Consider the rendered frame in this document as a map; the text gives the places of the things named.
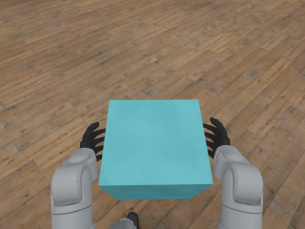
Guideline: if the robot left hand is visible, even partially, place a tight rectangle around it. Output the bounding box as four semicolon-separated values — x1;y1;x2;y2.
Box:
80;121;106;161

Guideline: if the left robot shin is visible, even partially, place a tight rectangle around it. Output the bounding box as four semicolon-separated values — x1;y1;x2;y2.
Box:
119;218;134;225

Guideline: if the robot right hand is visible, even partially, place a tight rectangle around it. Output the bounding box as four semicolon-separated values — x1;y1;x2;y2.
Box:
203;117;231;159

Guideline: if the left robot forearm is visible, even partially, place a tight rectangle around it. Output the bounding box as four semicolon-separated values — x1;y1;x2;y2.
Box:
51;148;98;229

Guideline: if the left robot foot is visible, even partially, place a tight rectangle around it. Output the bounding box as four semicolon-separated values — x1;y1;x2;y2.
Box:
127;212;139;229

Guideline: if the carton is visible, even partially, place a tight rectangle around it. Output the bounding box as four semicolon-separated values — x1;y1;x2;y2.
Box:
98;99;214;200

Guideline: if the right robot forearm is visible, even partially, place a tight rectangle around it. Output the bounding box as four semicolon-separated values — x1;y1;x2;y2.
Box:
213;145;264;229

